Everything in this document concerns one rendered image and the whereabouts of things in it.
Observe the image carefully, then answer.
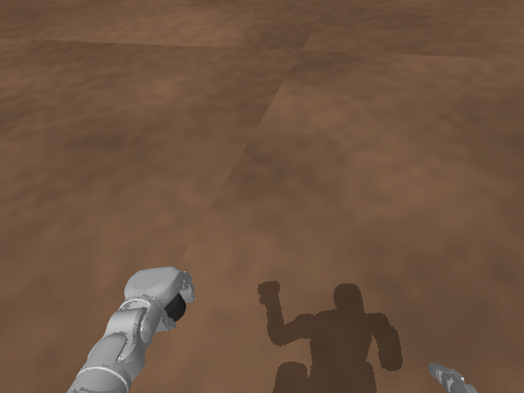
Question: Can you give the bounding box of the tin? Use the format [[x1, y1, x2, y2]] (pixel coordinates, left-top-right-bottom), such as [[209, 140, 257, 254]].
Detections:
[[165, 293, 186, 322]]

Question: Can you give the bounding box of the right robot hand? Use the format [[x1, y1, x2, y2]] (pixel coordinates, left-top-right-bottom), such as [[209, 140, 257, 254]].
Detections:
[[428, 363, 477, 393]]

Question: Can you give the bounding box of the left robot arm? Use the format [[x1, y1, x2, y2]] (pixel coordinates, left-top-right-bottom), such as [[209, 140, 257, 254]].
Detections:
[[66, 296, 161, 393]]

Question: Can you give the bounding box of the left robot hand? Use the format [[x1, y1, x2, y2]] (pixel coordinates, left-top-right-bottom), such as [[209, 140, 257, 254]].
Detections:
[[124, 266, 195, 332]]

